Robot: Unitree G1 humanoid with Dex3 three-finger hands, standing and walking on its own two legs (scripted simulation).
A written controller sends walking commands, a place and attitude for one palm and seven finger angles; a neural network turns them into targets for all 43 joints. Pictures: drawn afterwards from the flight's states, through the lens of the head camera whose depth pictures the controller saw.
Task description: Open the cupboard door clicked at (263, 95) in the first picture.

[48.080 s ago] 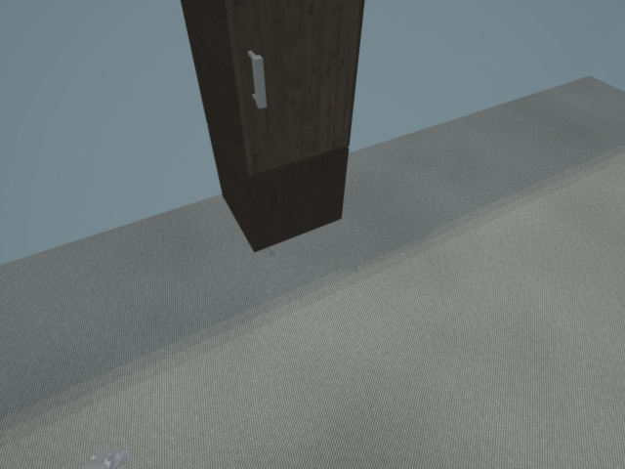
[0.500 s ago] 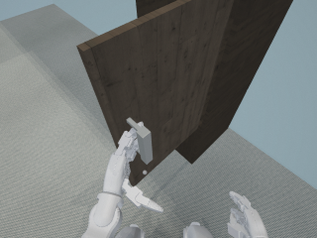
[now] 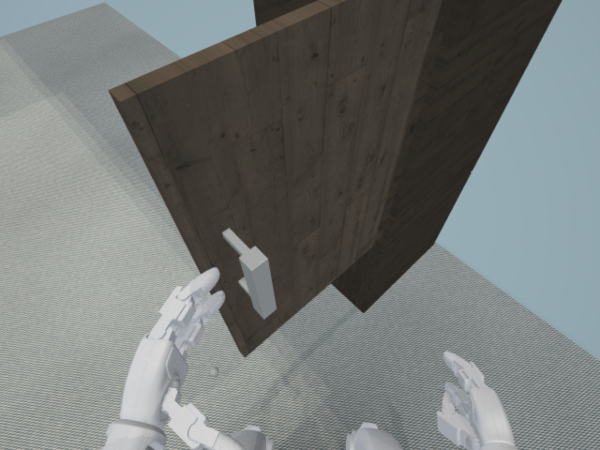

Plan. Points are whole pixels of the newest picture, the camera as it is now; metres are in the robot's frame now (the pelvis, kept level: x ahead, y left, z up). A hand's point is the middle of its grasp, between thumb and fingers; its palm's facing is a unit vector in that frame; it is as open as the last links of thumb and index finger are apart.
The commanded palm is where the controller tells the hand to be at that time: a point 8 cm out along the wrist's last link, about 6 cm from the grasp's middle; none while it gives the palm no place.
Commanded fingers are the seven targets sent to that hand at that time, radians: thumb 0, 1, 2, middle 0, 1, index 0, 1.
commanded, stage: slide the hand sideways off the handle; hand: left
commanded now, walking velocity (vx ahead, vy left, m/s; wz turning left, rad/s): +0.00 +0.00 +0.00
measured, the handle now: (249, 275) +0.32 +0.08 +0.07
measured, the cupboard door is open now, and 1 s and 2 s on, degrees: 89 89 89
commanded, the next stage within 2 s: draw the hand back to the body in 0.16 s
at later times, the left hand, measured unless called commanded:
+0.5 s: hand (148, 375) +0.19 +0.16 +0.09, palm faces -0.05 -1.00 -0.07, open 16.3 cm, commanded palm +0.16 +0.22 +0.10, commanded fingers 0.00 -0.50 0.30 -0.15 -0.30 -0.15 -0.30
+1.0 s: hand (47, 357) +0.19 +0.23 +0.15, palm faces +0.21 -0.92 -0.34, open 14.5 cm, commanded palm +0.15 +0.28 +0.18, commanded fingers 0.00 0.13 0.57 -0.17 -0.30 -0.17 -0.30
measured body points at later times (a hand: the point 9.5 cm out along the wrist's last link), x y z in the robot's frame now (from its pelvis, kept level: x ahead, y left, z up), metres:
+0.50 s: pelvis -0.01 +0.01 +0.00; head +0.03 +0.01 +0.45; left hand +0.19 +0.22 +0.10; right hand +0.17 -0.21 -0.07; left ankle -0.01 +0.13 -0.66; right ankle +0.02 -0.10 -0.66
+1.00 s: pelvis +0.01 +0.04 +0.05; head +0.01 +0.02 +0.50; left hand +0.17 +0.28 +0.17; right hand +0.19 -0.18 -0.02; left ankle -0.01 +0.13 -0.66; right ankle +0.02 -0.10 -0.66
